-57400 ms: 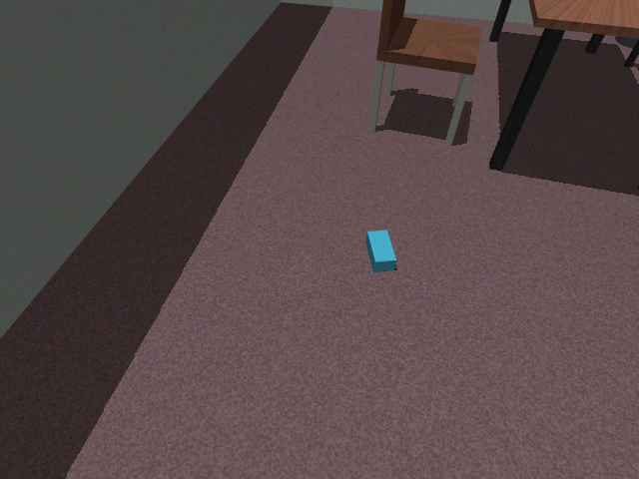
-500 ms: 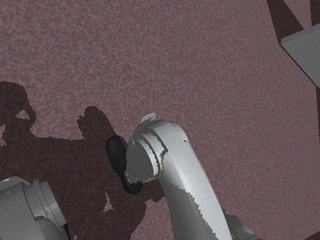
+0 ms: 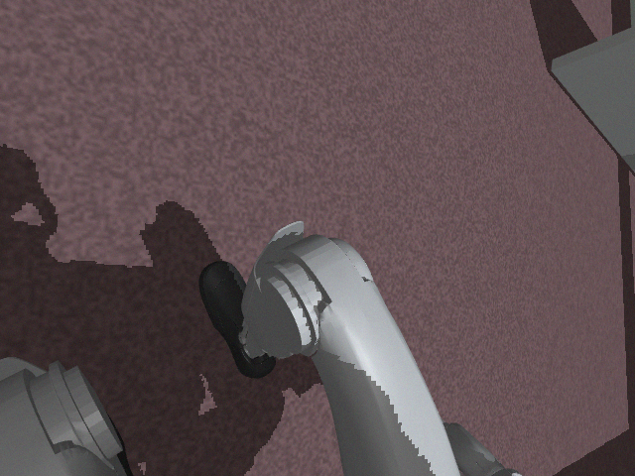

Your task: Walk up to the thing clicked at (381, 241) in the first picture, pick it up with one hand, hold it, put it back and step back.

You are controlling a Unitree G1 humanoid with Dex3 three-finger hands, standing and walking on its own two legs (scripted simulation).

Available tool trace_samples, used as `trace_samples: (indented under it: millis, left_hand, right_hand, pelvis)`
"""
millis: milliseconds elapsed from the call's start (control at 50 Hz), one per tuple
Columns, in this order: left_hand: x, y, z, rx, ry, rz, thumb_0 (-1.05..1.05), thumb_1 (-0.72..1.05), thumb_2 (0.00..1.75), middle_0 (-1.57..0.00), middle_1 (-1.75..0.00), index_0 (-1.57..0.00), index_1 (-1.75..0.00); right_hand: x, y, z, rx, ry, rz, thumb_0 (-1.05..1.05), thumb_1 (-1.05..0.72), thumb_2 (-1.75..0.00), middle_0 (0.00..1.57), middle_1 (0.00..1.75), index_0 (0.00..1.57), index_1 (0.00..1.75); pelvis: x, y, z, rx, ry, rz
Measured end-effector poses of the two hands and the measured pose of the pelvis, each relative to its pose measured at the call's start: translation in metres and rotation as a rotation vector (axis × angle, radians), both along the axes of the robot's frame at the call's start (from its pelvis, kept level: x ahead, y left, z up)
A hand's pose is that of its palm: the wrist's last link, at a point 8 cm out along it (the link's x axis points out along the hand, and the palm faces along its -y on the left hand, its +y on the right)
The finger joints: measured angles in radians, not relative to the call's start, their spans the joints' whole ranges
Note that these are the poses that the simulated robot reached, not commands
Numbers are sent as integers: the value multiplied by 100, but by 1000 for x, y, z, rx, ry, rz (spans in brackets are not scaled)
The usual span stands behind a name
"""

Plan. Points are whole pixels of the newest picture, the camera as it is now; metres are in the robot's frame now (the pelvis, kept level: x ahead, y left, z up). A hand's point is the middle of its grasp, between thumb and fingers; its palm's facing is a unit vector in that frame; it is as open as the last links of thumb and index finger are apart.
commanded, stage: rest palm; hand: left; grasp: from above
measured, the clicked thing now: out of the picture +0.57 +0.25 -0.30
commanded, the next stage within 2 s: close in 0.28 s
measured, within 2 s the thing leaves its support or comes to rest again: neither
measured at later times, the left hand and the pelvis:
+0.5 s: hand out of the picture +0.55 +0.23 -0.25, palm faces -0.44 -0.07 -0.89, open 12.4 cm; pelvis +0.00 +0.00 +0.00, yaw -1 degrees
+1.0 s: hand out of the picture +0.55 +0.23 -0.27, palm faces -0.46 -0.06 -0.89, open 11.5 cm; pelvis +0.00 +0.00 +0.00, yaw -1 degrees
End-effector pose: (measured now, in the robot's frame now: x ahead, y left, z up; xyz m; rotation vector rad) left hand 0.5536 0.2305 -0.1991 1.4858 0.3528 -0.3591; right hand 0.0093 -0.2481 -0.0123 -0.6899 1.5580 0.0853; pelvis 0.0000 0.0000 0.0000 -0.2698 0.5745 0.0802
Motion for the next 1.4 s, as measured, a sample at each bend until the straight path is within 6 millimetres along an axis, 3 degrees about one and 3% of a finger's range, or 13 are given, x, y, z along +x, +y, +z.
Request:
trace_samples:
  millis: [440, 840, 1400]
  left_hand:
    - [0, 2, -2, -22, 14, -18, 0, -32, 99, -13, -119, -16, -113]
    - [4, -1, -4, -7, 12, -20, 0, -18, 81, -22, -108, -26, -101]
    - [4, 3, -7, -10, 22, -3, 0, -7, 62, -35, -93, -40, -84]
  right_hand:
    - [-6, 2, 10, -38, 28, 0, -1, -92, -90, 20, 30, 21, 30]
    - [-7, 8, 4, -21, 28, 2, -1, -91, -90, 20, 30, 21, 30]
    - [-2, -2, 8, -63, 46, 19, -1, -92, -90, 20, 30, 21, 30]
  pelvis:
    - [-4, 3, 3, -16, -11, -1]
    - [-2, 5, 2, -17, -4, -2]
    - [-2, 4, 4, -21, -11, -3]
